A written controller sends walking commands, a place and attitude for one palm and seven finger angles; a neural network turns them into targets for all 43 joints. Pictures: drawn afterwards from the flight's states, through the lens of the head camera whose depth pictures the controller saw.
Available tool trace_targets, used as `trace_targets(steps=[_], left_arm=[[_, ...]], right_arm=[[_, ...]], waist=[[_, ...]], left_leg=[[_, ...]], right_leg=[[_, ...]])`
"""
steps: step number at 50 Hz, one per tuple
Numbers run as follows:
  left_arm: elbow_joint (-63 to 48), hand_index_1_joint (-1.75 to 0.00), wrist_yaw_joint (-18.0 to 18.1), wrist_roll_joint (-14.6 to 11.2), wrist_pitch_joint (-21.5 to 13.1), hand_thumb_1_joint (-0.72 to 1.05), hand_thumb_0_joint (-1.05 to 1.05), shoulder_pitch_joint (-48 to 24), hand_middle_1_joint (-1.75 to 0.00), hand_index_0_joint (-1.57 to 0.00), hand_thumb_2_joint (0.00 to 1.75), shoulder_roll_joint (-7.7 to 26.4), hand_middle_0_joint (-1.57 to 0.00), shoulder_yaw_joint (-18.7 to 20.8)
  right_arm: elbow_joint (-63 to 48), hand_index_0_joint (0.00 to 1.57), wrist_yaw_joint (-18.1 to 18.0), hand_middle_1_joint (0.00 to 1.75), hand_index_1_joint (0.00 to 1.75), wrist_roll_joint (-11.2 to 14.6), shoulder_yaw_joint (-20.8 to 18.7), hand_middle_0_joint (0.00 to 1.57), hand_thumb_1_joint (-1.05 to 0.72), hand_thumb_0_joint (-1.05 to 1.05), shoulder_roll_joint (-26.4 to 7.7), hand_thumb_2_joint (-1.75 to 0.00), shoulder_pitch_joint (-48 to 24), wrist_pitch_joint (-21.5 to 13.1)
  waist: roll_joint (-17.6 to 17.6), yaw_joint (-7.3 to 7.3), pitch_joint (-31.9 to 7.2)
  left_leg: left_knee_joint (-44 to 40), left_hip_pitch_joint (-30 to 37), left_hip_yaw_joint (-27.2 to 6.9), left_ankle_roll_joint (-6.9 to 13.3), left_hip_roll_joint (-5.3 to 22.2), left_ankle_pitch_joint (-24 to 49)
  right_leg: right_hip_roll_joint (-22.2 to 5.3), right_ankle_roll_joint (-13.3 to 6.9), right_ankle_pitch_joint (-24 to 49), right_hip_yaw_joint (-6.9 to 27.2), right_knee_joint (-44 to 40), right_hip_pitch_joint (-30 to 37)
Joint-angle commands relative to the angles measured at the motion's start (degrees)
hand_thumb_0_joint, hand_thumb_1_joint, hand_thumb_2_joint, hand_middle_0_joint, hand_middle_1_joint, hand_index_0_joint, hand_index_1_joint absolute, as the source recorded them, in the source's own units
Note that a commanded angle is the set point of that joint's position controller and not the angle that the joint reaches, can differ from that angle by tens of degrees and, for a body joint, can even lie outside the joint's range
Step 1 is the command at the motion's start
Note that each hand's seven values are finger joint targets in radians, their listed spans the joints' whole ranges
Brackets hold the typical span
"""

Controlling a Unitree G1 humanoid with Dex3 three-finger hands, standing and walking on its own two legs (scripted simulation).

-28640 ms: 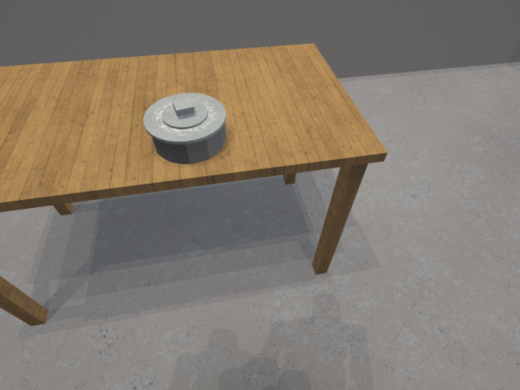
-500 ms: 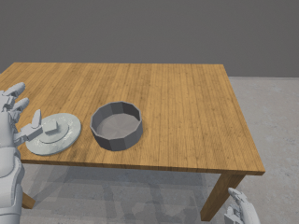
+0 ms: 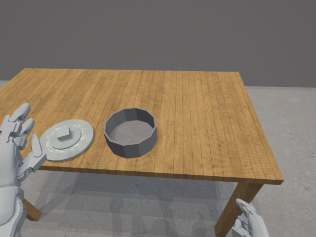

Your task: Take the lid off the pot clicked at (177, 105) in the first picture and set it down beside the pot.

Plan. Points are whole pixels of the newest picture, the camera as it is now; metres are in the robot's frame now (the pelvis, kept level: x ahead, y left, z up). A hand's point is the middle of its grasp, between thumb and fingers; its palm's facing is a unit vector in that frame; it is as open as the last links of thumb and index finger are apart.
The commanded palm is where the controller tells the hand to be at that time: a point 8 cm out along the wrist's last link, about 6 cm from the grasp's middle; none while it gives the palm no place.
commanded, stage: draw the hand back to the body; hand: left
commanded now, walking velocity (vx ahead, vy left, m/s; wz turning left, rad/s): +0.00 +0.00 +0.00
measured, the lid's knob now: (63, 133) +0.44 +0.39 -0.03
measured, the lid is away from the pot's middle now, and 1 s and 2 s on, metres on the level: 0.24 0.24 0.24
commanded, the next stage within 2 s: step back with the hand held close in 0.46 s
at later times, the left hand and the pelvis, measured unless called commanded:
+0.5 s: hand (22, 182) +0.17 +0.27 +0.16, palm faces +0.40 -0.85 -0.33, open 7.4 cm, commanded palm +0.12 +0.31 +0.17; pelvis -0.01 +0.03 +0.00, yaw +1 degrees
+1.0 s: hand (12, 194) +0.15 +0.29 +0.14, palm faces +0.22 -0.85 -0.48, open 7.4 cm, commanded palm +0.09 +0.34 +0.17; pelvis -0.04 +0.06 -0.01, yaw -1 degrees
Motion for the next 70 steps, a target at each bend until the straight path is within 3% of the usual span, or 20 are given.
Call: trace_targets(steps=[1,5,15,19,23,26,28,29,30,32,36,43,44,50,55,60,62,64,67,70], left_arm=[[-11.40,-0.30,0.67,0.12,-3.10,0.90,0.00,-4.89,-0.30,-0.20,0.90,9.70,-0.20,3.80],[-20.32,-0.30,1.17,0.56,-4.54,0.90,0.00,-3.66,-0.30,-0.20,0.90,11.74,-0.20,5.22],[-23.93,-0.30,1.05,0.97,-3.48,0.90,0.00,8.11,-0.30,-0.20,0.90,8.53,-0.20,3.21],[-27.44,-0.30,1.81,1.59,-3.59,0.90,0.00,4.87,-0.30,-0.20,0.90,9.57,-0.20,3.56],[-24.45,-0.30,1.78,1.40,-2.45,0.90,0.00,7.22,-0.30,-0.20,0.90,8.06,-0.20,2.65],[-25.11,-0.30,1.69,1.65,-2.33,0.90,0.00,7.35,-0.30,-0.20,0.90,7.31,-0.20,1.85],[-28.38,-0.30,1.94,1.80,-2.65,0.90,0.00,6.12,-0.30,-0.20,0.90,9.21,-0.20,2.95],[-35.67,-0.30,2.54,2.00,-6.09,0.90,0.00,-5.11,-0.30,-0.20,0.90,21.21,-0.20,15.30],[-28.52,-0.30,2.12,2.03,-6.73,0.90,0.00,-0.02,-0.30,-0.20,0.90,16.17,-0.20,12.11],[-24.71,-0.30,1.30,2.31,-6.14,0.90,0.00,6.93,-0.30,-0.20,0.90,11.61,-0.20,8.41],[-26.48,-0.30,-0.11,2.30,-7.22,0.90,0.00,14.04,-0.30,-0.20,0.90,7.96,-0.20,5.24],[-37.09,-0.30,0.63,2.32,-8.70,0.90,0.00,19.95,-0.30,-0.20,0.90,14.97,-0.20,12.56],[-37.40,-0.30,0.68,2.09,-8.74,0.90,0.00,21.38,-0.30,-0.20,0.90,13.31,-0.20,11.54],[-39.96,-0.30,1.61,2.28,-8.80,0.90,0.00,21.89,-0.30,-0.20,0.90,12.62,-0.20,11.86],[-36.11,-0.30,2.01,2.53,-8.18,0.90,0.00,19.35,-0.30,-0.20,0.90,10.87,-0.20,10.02],[-31.41,-0.30,2.20,2.80,-8.01,0.90,0.00,18.47,-0.30,-0.20,0.90,10.49,-0.20,9.66],[-31.20,-0.30,2.56,2.90,-8.41,0.90,0.00,17.72,-0.30,-0.20,0.90,11.17,-0.20,9.40],[-32.62,-0.30,3.09,2.95,-8.97,0.90,0.00,17.37,-0.30,-0.20,0.90,11.35,-0.20,8.80],[-36.66,-0.30,3.65,2.91,-10.16,0.90,0.00,16.22,-0.30,-0.20,0.90,12.18,-0.20,8.87],[-40.21,-0.30,4.11,3.17,-10.91,0.90,0.00,17.29,-0.30,-0.20,0.90,12.69,-0.20,9.77]], right_arm=[[-9.71,0.20,-0.43,0.30,0.30,0.15,-2.15,0.20,-0.90,0.00,-5.78,-0.90,-9.64,-2.99],[-10.65,0.20,-0.46,0.30,0.30,-0.17,-2.06,0.20,-0.90,0.00,-5.46,-0.90,-10.04,-3.99],[-11.01,0.20,-0.22,0.30,0.30,-0.61,-1.95,0.20,-0.90,0.00,-5.01,-0.90,-9.64,-4.08],[-10.69,0.20,-0.47,0.30,0.30,-0.86,-1.80,0.20,-0.90,0.00,-5.05,-0.90,-9.61,-4.56],[-10.60,0.20,-0.50,0.30,0.30,-0.70,-1.70,0.20,-0.90,0.00,-5.00,-0.90,-9.23,-4.06],[-10.86,0.20,-0.41,0.30,0.30,-0.89,-1.65,0.20,-0.90,0.00,-4.98,-0.90,-9.54,-3.99],[-11.05,0.20,-0.37,0.30,0.30,-0.88,-1.67,0.20,-0.90,0.00,-5.10,-0.90,-9.60,-4.26],[-13.27,0.20,-0.31,0.30,0.30,-0.82,-2.04,0.20,-0.90,0.00,-6.75,-0.90,-8.95,-3.32],[-11.23,0.20,-0.18,0.30,0.30,-1.14,-1.87,0.20,-0.90,0.00,-4.99,-0.90,-8.09,-3.00],[-11.25,0.20,0.72,0.30,0.30,-1.19,-2.52,0.20,-0.90,0.00,-4.90,-0.90,-6.94,-2.24],[-13.36,0.20,1.57,0.30,0.30,-0.61,-3.38,0.20,-0.90,0.00,-6.00,-0.90,-6.14,-1.47],[-16.86,0.20,1.43,0.30,0.30,-0.03,-4.71,0.20,-0.90,0.00,-6.47,-0.90,-5.54,0.13],[-17.02,0.20,1.35,0.30,0.30,-0.02,-4.62,0.20,-0.90,0.00,-5.96,-0.90,-4.91,0.25],[-16.18,0.20,1.12,0.30,0.30,-0.51,-5.17,0.20,-0.90,0.00,-6.09,-0.90,-2.45,-2.03],[-15.08,0.20,1.12,0.30,0.30,-0.33,-4.96,0.20,-0.90,0.00,-6.39,-0.90,-1.40,-3.11],[-16.50,0.20,0.55,0.30,0.30,0.31,-5.02,0.20,-0.90,0.00,-6.04,-0.90,-2.17,-2.46],[-16.41,0.20,0.24,0.30,0.30,0.07,-4.99,0.20,-0.90,0.00,-5.64,-0.90,-2.52,-2.39],[-15.79,0.20,0.16,0.30,0.30,-0.54,-4.56,0.20,-0.90,0.00,-5.00,-0.90,-2.27,-2.44],[-15.96,0.20,0.16,0.30,0.30,-0.54,-4.51,0.20,-0.90,0.00,-5.41,-0.90,-2.40,-3.06],[-16.84,0.20,-0.20,0.30,0.30,-0.48,-4.21,0.20,-0.90,0.00,-5.91,-0.90,-3.27,-3.84]], waist=[[-2.09,0.18,-2.40],[2.00,0.92,-4.87],[-0.51,0.97,-2.13],[2.22,0.64,-2.34],[-1.50,0.59,-1.24],[-0.03,0.83,-1.30],[0.16,0.83,-3.19],[-0.32,0.42,1.36],[-6.84,-0.11,3.46],[-11.01,-0.63,2.76],[0.56,-0.87,-3.45],[-0.34,-0.50,-10.66],[-0.20,-0.57,-10.74],[9.24,-1.07,-8.72],[2.16,-1.76,-6.94],[-5.84,-2.62,-2.19],[-7.94,-2.87,-0.12],[-7.75,-3.32,-0.71],[-4.85,-3.53,-2.80],[7.67,-2.77,-4.14]], left_leg=[[-2.08,5.42,0.93,3.12,-0.12,6.97],[-2.79,6.34,0.07,2.85,-0.11,5.74],[-3.38,3.98,-0.79,2.43,0.32,4.82],[-3.52,4.02,-1.27,2.16,0.21,3.54],[-4.06,3.45,-1.87,2.11,0.38,2.89],[-4.26,3.15,-2.00,2.07,0.44,2.69],[-4.20,3.81,-2.26,2.03,0.41,3.39],[-2.71,-2.31,-3.16,4.26,1.49,-2.33],[-0.80,-4.05,-3.78,4.20,0.82,-2.52],[2.93,-2.89,-3.46,3.91,0.95,0.12],[2.20,-3.37,-3.52,4.19,3.04,6.61],[0.56,-6.83,-7.59,5.43,6.78,13.44],[0.27,-7.53,-8.14,5.56,6.94,13.03],[-3.41,-10.55,-11.39,6.88,11.46,9.12],[1.09,-11.09,-10.42,5.73,10.66,7.38],[2.93,-21.71,-7.79,4.07,5.51,-23.17],[8.20,-19.57,-6.67,3.34,3.80,-23.14],[11.82,-17.35,-6.18,3.07,2.54,-19.51],[9.51,-17.80,-8.13,3.52,3.17,-17.18],[-3.80,-24.09,-14.31,5.56,8.78,-22.93]], right_leg=[[-2.71,0.92,9.95,-0.37,-5.36,-7.93],[-2.94,0.39,7.38,-0.19,-5.56,-6.90],[-2.66,0.25,6.09,-0.80,-5.14,-7.54],[-2.48,-0.08,5.05,-0.61,-5.07,-7.66],[-2.29,-0.02,4.09,-0.81,-4.98,-7.79],[-2.39,-0.05,4.24,-1.05,-4.56,-7.68],[-2.32,-0.09,4.87,-0.79,-4.14,-6.48],[-4.62,0.68,8.27,5.18,-5.69,-8.93],[-5.88,0.58,8.69,5.54,-6.24,-10.02],[-8.12,0.39,10.98,8.18,-6.65,-12.06],[-8.48,1.29,16.49,4.99,-0.59,-8.89],[-5.89,2.62,13.82,1.76,7.74,-6.18],[-5.40,2.73,12.12,1.10,8.87,-6.52],[-3.71,3.26,-6.64,-0.21,15.59,-10.39],[-4.94,2.93,-0.80,-0.15,8.97,-10.81],[-8.46,0.98,-7.00,3.15,5.43,-13.72],[-11.14,-0.62,-15.21,6.44,0.45,-21.08],[-13.28,-1.96,-13.46,8.71,-0.97,-23.80],[-12.77,-1.73,-6.26,6.66,3.15,-21.33],[-5.76,1.60,-5.59,0.43,14.76,-14.45]])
